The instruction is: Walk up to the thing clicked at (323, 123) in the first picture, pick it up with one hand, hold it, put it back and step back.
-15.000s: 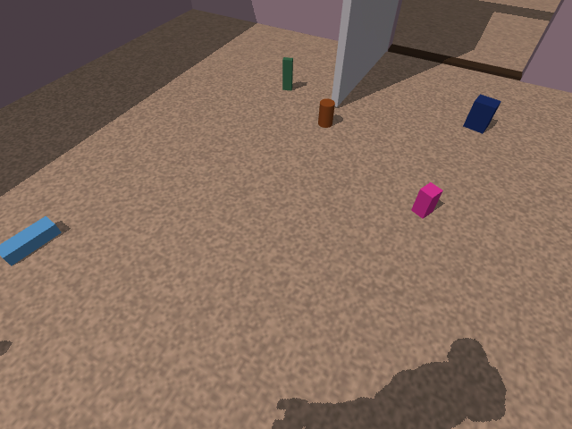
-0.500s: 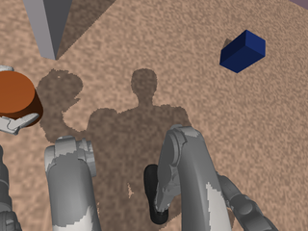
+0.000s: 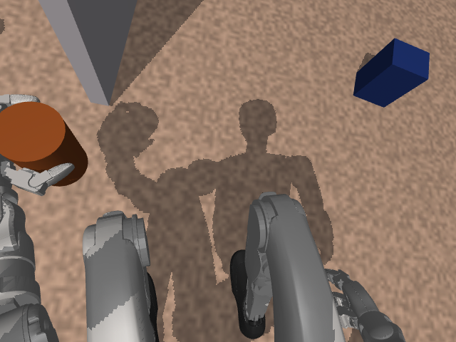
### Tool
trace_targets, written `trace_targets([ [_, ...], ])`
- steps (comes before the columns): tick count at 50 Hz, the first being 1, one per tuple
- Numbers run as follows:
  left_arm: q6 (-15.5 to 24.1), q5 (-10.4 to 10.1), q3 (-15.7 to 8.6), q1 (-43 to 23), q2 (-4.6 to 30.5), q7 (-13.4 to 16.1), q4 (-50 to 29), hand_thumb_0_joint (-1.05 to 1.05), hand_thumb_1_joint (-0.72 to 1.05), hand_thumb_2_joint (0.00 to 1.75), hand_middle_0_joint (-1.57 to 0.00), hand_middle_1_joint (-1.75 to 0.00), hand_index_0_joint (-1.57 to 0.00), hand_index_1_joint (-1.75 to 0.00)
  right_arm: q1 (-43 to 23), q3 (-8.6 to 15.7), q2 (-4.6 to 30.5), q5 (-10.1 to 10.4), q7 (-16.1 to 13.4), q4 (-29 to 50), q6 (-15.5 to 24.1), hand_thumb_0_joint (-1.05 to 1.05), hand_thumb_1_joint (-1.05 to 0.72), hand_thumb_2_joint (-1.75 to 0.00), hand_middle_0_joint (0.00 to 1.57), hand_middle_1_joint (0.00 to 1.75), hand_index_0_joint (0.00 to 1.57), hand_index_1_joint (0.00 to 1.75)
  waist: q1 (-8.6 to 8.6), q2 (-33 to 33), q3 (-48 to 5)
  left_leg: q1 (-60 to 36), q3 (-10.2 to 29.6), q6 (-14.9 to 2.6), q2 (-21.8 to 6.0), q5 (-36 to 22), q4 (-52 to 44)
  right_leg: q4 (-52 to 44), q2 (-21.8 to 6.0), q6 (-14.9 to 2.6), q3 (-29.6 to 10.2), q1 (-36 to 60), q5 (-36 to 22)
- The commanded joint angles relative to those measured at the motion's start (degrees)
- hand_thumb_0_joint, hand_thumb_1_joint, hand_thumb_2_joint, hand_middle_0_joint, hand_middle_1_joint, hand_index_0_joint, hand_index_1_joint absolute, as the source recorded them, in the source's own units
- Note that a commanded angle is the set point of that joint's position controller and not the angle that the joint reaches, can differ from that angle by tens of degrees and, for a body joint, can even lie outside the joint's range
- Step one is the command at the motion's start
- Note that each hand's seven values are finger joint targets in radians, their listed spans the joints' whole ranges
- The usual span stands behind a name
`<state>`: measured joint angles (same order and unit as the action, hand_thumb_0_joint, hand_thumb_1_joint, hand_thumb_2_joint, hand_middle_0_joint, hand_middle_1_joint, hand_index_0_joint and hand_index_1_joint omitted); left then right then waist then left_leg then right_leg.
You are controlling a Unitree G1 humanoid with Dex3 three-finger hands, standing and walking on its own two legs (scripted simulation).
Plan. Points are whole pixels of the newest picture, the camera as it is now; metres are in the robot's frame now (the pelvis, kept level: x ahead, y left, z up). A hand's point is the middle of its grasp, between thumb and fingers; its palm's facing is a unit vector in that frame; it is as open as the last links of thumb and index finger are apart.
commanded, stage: settle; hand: left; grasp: from the side
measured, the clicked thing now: (47, 149) +0.43 +0.26 -0.08
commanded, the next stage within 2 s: lift in 0.54 s
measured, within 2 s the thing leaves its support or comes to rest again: neither
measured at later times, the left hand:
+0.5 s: hand (23, 142) +0.42 +0.26 -0.02, palm faces +0.22 -0.97 -0.06, open 11.8 cm
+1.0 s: hand (14, 137) +0.41 +0.26 +0.02, palm faces +0.19 -0.98 -0.06, open 11.8 cm
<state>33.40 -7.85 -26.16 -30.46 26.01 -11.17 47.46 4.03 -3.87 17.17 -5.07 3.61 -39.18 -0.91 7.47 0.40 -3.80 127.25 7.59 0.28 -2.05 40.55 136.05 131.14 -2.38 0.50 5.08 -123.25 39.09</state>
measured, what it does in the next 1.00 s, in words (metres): stands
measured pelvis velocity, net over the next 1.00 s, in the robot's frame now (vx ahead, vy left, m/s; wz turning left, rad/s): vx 0.00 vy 0.00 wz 0.05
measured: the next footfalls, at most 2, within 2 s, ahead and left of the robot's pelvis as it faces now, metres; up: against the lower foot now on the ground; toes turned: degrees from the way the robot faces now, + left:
none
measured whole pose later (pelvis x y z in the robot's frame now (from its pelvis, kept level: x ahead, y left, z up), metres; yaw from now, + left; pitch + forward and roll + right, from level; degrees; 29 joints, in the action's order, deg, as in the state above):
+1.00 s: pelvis +0.00 +0.00 +0.05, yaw +3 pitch +33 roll -5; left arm 28.9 -8.0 -25.1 -27.9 21.7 -12.1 42.1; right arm 6.4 -0.8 16.0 -2.8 1.8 -39.0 1.6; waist 6.2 -0.8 -7.5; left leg 120.1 4.6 0.2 -1.9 39.3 126.1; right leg 123.1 -2.9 0.4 3.0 -117.4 38.6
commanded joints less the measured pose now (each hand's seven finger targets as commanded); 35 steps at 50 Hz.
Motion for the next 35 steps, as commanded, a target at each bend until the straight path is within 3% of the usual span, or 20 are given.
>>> trace_targets([
  [1, 7.1, -3.5, -5.0, -19.9, 15.8, 0.1, -18.2, 0.00, -0.08, 1.23, -1.22, -1.35, -1.21, -1.38, 7.4, 5.1, 12.5, 0.4, -1.1, 2.8, 1.2, 0.00, -0.92, -0.91, 0.20, 0.30, 0.20, 0.30, -1.41, -13.3, -43.3, -28.7, -4.1, -1.29, 1.4, -12.4, -16.9, -13.1, 2.8, -2.55, 0.9, 22.2, -13.6],
  [6, 7.1, -2.9, -5.4, -21.3, 16.7, 0.5, -21.2, 0.00, -0.11, 1.24, -1.22, -1.35, -1.21, -1.38, 7.4, 5.8, 11.9, 0.4, -1.3, 3.2, 1.7, 0.00, -0.92, -0.91, 0.20, 0.30, 0.20, 0.30, -2.10, -15.6, -45.6, -31.3, -4.6, -1.08, 1.4, -12.1, -18.4, -14.0, 2.7, -2.73, 0.2, 22.7, -13.0],
  [8, 7.2, -2.8, -4.2, -22.3, 15.0, 0.5, -21.0, 0.00, -0.12, 1.25, -1.21, -1.35, -1.20, -1.39, 7.6, 5.8, 11.6, 0.5, -1.4, 2.5, 1.9, 0.00, -0.92, -0.91, 0.20, 0.30, 0.20, 0.30, -1.01, -15.4, -44.1, -31.5, -4.2, -0.97, 1.4, -12.0, -19.1, -13.9, 2.6, -2.85, 0.3, 21.3, -12.8],
  [10, 7.2, -3.1, -5.2, -22.2, 15.1, 0.9, -20.6, 0.00, -0.12, 1.25, -1.23, -1.36, -1.21, -1.40, 7.6, 6.0, 11.6, 0.4, -1.5, 2.6, 2.2, 0.00, -0.93, -0.91, 0.20, 0.30, 0.20, 0.30, -1.34, -15.1, -44.4, -32.1, -4.1, -1.02, 1.4, -11.8, -19.4, -14.3, 2.5, -2.83, 0.3, 21.0, -12.7],
  [14, 7.2, -2.5, -3.9, -23.7, 14.6, 0.6, -21.4, 0.00, -0.11, 1.27, -1.23, -1.37, -1.22, -1.41, 7.7, 6.1, 11.7, 0.4, -1.6, 2.4, 2.3, 0.00, -0.92, -0.91, 0.20, 0.30, 0.20, 0.30, -0.93, -16.5, -44.2, -34.8, -3.9, -0.64, 1.4, -11.8, -20.7, -14.7, 2.3, -3.03, 0.3, 19.3, -12.1],
  [16, 7.3, -2.6, -4.1, -24.4, 15.4, 0.7, -21.2, 0.00, -0.16, 1.28, -1.23, -1.37, -1.21, -1.41, 7.6, 6.2, 11.2, 0.4, -1.7, 2.5, 2.6, 0.00, -0.92, -0.91, 0.20, 0.30, 0.20, 0.30, -1.21, -15.0, -44.2, -32.6, -4.7, -1.03, 1.6, -8.7, -20.6, -16.0, 2.4, -2.88, -0.3, 20.9, -9.9],
  [21, 7.1, -3.0, -3.3, -23.8, 13.0, 0.3, -17.8, 0.00, -0.15, 1.29, -1.24, -1.38, -1.22, -1.42, 8.3, 6.2, 11.2, 0.7, -1.7, 1.9, 3.0, 0.00, -0.93, -0.91, 0.20, 0.30, 0.20, 0.30, -0.54, -14.1, -43.6, -33.9, -4.2, -0.85, 1.6, -10.2, -21.4, -15.8, 2.1, -2.93, 0.0, 20.2, -11.1],
  [22, 7.5, -2.7, -3.4, -25.7, 14.4, 0.3, -19.9, 0.00, -0.17, 1.30, -1.23, -1.38, -1.22, -1.42, 8.2, 6.0, 11.2, 0.6, -1.7, 1.9, 3.1, 0.00, -0.92, -0.91, 0.20, 0.30, 0.20, 0.30, -0.79, -14.8, -44.5, -33.9, -4.3, -0.81, 1.6, -10.5, -21.5, -15.7, 2.2, -3.01, -0.1, 20.5, -11.2],
  [28, 7.1, -2.5, -4.2, -23.8, 13.9, 0.4, -16.1, 0.00, -0.12, 1.32, -1.23, -1.39, -1.22, -1.43, 8.4, 6.3, 10.9, 0.7, -1.7, 2.5, 3.2, 0.00, -0.92, -0.91, 0.20, 0.30, 0.20, 0.30, -1.38, -12.5, -45.0, -33.2, -5.0, -1.18, 2.0, -10.5, -21.6, -17.0, 2.1, -2.80, -0.6, 22.6, -11.1],
  [30, 7.3, -2.2, -3.4, -25.9, 14.1, 0.2, -18.1, 0.00, -0.12, 1.30, -1.22, -1.37, -1.21, -1.41, 8.5, 6.3, 11.0, 0.7, -1.7, 2.3, 3.1, 0.00, -0.92, -0.91, 0.20, 0.30, 0.20, 0.30, -1.26, -14.7, -45.5, -34.4, -4.9, -0.89, 1.9, -11.6, -22.0, -16.5, 2.1, -3.02, -0.6, 22.0, -11.9],
  [35, 7.2, -2.8, -5.5, -23.7, 14.7, 0.5, -17.3, 0.00, -0.17, 1.22, -1.27, -1.43, -1.29, -1.44, 9.3, 6.3, 10.6, 0.9, -1.7, 2.6, 3.1, 0.00, -0.96, -0.91, 0.20, 0.30, 0.20, 0.30, -1.67, -12.0, -46.4, -33.0, -5.5, -1.32, 2.0, -12.3, -22.1, -17.5, 2.1, -2.59, -0.9, 25.8, -12.6],
])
